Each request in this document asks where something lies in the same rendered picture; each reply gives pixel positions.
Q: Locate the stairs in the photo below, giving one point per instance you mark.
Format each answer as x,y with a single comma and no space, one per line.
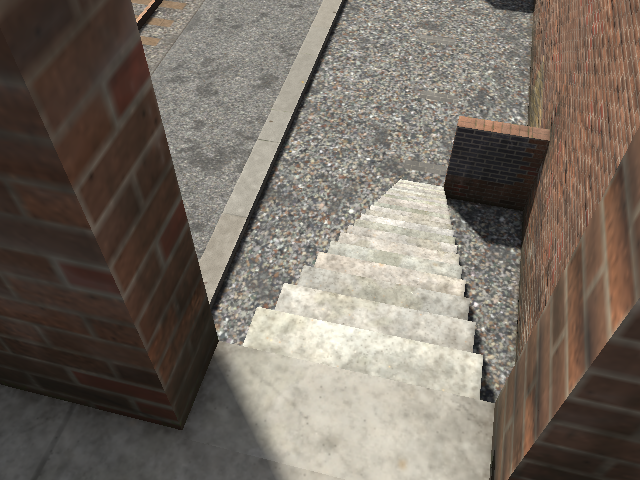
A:
386,300

